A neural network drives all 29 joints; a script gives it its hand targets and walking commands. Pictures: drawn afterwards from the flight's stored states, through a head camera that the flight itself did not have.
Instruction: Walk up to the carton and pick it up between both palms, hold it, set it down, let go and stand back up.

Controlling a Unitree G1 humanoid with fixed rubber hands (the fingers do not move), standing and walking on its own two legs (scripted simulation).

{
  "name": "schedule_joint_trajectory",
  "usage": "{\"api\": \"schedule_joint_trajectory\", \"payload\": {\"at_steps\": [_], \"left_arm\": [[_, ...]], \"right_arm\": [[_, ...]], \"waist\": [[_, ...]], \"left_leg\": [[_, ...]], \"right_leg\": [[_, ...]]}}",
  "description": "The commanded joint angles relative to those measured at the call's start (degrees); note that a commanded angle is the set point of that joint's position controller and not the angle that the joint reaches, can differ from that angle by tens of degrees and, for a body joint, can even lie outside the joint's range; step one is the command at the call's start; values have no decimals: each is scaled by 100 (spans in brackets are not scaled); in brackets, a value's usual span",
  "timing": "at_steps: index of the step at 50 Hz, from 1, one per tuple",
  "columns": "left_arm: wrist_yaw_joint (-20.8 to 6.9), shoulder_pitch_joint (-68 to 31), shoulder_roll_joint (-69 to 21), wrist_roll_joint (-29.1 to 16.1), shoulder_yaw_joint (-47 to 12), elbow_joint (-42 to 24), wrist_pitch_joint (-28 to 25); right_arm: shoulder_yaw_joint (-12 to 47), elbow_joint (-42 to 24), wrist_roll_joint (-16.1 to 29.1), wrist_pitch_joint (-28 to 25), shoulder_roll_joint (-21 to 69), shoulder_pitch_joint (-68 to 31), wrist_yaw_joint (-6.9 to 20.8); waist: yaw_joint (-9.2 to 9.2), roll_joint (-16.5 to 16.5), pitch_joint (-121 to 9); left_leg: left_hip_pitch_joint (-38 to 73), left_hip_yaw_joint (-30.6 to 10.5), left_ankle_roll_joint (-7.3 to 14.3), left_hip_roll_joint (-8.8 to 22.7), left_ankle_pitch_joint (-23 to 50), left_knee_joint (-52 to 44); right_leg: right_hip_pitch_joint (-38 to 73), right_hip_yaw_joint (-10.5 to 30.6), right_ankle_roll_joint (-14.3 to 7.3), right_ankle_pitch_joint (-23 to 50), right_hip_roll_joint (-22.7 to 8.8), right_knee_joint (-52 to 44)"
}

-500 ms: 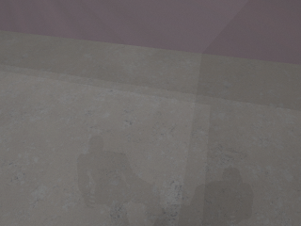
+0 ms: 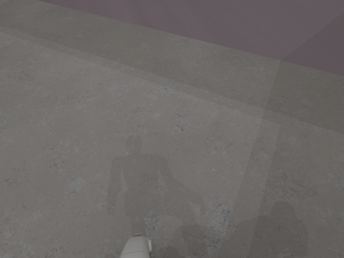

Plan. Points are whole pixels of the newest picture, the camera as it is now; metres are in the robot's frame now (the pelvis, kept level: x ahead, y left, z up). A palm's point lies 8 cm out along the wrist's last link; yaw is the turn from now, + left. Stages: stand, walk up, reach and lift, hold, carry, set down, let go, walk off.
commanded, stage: walk up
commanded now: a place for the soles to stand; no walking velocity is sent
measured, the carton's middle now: out of the picture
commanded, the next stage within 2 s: none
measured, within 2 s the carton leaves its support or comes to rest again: neither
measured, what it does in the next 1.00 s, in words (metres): steps to the left, turning left: left foot, then right foot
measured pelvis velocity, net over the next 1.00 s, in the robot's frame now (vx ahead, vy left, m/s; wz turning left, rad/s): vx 0.10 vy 0.26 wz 0.82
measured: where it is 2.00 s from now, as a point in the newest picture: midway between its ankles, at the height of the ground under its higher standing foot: outside the picture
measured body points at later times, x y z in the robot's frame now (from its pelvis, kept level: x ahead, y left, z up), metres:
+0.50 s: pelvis +0.07 +0.12 -0.01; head +0.09 +0.11 +0.44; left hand +0.09 +0.41 -0.11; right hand +0.20 -0.12 -0.15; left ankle +0.07 +0.22 -0.73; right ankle +0.18 +0.07 -0.73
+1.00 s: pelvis +0.10 +0.26 -0.01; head +0.08 +0.27 +0.44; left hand -0.08 +0.46 -0.14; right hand +0.37 +0.15 -0.11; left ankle +0.06 +0.42 -0.71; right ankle +0.18 +0.08 -0.73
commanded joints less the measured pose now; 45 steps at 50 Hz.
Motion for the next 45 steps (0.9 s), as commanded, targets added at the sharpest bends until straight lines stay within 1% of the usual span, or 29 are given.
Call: {"api": "schedule_joint_trajectory", "payload": {"at_steps": [1,3,4,5,6,7,8,9,10,11,13,15,17,19,20,22,23,24,25,26,27,28,29,31,33,35,39,42,45], "left_arm": [[-104,-607,1416,58,278,-764,-52],[-160,-666,1564,102,317,-850,19],[-190,-670,1551,90,294,-852,53],[-256,-504,1232,51,188,-882,97],[-349,-653,872,11,60,-1064,147],[-358,-599,655,-144,0,-1386,192],[-309,-596,762,-255,-16,-1442,211],[-280,-580,929,-304,-12,-1422,183],[-255,-555,1022,-394,-32,-1377,120],[-245,-408,1024,-454,-51,-1286,43],[-242,150,1098,-498,-24,-1176,-105],[-254,352,1197,-452,4,-1192,-167],[-258,220,1165,-386,6,-1350,-162],[-240,198,1023,-350,-19,-1516,-153],[-230,308,959,-342,-24,-1568,-155],[-206,829,925,-288,0,-1576,-168],[-177,1008,1048,-223,29,-1603,-162],[-117,1181,1313,-75,76,-1630,-156],[9,907,1515,92,54,-1749,-120],[129,474,1356,120,3,-1932,-88],[167,336,1675,101,136,-1878,-93],[151,524,1462,84,111,-1832,-157],[91,721,1303,17,20,-1694,-236],[63,706,1205,-51,-42,-1655,-290],[70,345,1314,-37,25,-1743,-270],[7,388,1425,-65,101,-1728,-238],[-83,816,1468,-2,125,-1676,-278],[-86,1037,1632,88,179,-1641,-308],[-70,1000,1805,118,231,-1624,-263]], "right_arm": [[39,-607,213,-193,-236,115,282],[-5,-491,324,-280,-357,485,287],[-61,-393,318,-334,-514,766,257],[-132,-204,291,-380,-828,1072,176],[-199,-170,243,-414,-1258,1306,92],[-206,-371,186,-425,-1697,906,105],[-272,-454,270,-334,-2015,599,88],[-247,-557,315,-304,-2007,318,48],[-178,-643,300,-330,-1815,260,-13],[-138,-753,174,-339,-1669,169,-80],[-53,-1000,41,-356,-1428,-354,-97],[32,-1164,37,-366,-1162,-452,10],[58,-1289,86,-337,-1028,-244,110],[51,-1400,141,-288,-1017,-310,184],[48,-1463,161,-255,-1014,-438,214],[87,-1572,243,-202,-939,-708,242],[139,-1611,280,-208,-765,-605,229],[198,-1602,262,-216,-507,-201,215],[211,-1457,71,-159,-475,395,184],[125,-1221,-54,-84,-759,921,148],[97,-1249,-31,-17,-876,809,155],[-6,-1316,-169,-10,-1200,351,190],[-112,-1393,-292,-31,-1371,-20,244],[-79,-1211,-181,-43,-1085,204,390],[67,-1120,63,-27,-631,490,524],[137,-1177,151,-29,-478,194,586],[155,-1361,203,-79,-515,-468,630],[125,-1455,208,-104,-613,-819,647],[69,-1480,209,-182,-680,-945,642]], "waist": [[-196,-1410,-460],[-355,-1255,-676],[-515,-781,-830],[-634,170,-898],[-877,1428,-500],[-604,2183,-101],[-677,2285,223],[-548,2184,478],[-514,2005,469],[-393,1885,235],[24,1446,-219],[22,954,-674],[-146,562,-862],[-134,191,-876],[-41,10,-856],[327,-490,-910],[456,-849,-986],[483,-1634,-1235],[210,-1721,-1227],[-184,-842,-624],[-219,-1294,-678],[41,-1034,-452],[162,-823,-115],[81,-538,137],[-172,-728,-126],[-66,-966,-139],[242,-1304,174],[348,-1238,193],[302,-1097,131]], "left_leg": [[1140,368,160,130,390,-1385],[2031,951,220,-222,477,-1722],[2621,1089,278,-432,640,-2157],[2871,949,404,-770,455,-2549],[2958,-592,835,-292,605,-3224],[2839,-2791,1400,431,802,-3928],[1991,-3759,2011,940,-182,-4830],[1820,-3720,2149,948,-347,-5017],[2022,-3147,2073,737,472,-4726],[2190,-2467,1912,512,1236,-4250],[1868,-1721,1607,129,1706,-3717],[1535,-1644,1518,-96,1611,-3664],[1408,-1948,1607,-32,1242,-3706],[899,-2150,1651,28,801,-3661],[430,-2172,1552,-50,413,-3623],[-634,-2054,1036,-446,-625,-3282],[-1135,-1852,682,-748,-1034,-2887],[-1480,-1349,320,-1232,-1284,-1771],[-1224,-937,-46,-1248,-760,30],[-1188,-997,-147,-975,-582,486],[-1344,-674,-147,-731,-591,681],[-1295,-766,-137,-450,-359,863],[-1148,-873,-114,-339,-20,952],[-819,-816,-97,-292,521,763],[-730,-466,-117,-432,858,988],[-752,-203,-173,-290,983,866],[-810,-58,-217,107,1205,121],[-803,-63,-133,347,886,-512],[-330,148,68,363,377,-1171]], "right_leg": [[-275,46,-1173,415,-1072,-747],[-640,-118,-1067,98,-1041,-159],[-881,-295,-916,-155,-932,467],[-1013,-571,-667,-288,-452,1646],[-2145,-501,-349,-1647,106,3011],[-3366,123,-70,-2530,703,3616],[-3046,836,-57,-2731,603,3863],[-3066,984,-39,-2524,496,3971],[-3135,1034,-50,-2228,419,3950],[-3004,1073,-77,-1891,329,3691],[-2127,1169,-61,-1172,250,2701],[-1436,985,-59,-432,498,2181],[-1240,832,-6,81,715,1841],[-757,819,6,350,767,1274],[-223,830,-12,551,785,875],[1330,869,-31,1413,797,-159],[1968,1191,-102,1250,533,-516],[2346,2343,-300,26,-443,-1141],[1673,3794,-498,-1636,-1915,-1776],[981,3840,-331,-1835,-2117,-1981],[925,4185,-798,-2043,-2549,-2143],[636,4112,-833,-2087,-2342,-2218],[82,3584,-742,-1980,-2003,-2270],[-243,2018,-202,-1214,-1315,-2116],[-42,1077,-223,-778,-1045,-1887],[-43,626,-567,-1073,-1005,-1929],[62,236,-924,-1217,-1273,-2153],[590,141,-1146,-949,-1729,-2119],[779,-179,-1195,-869,-1904,-2018]]}}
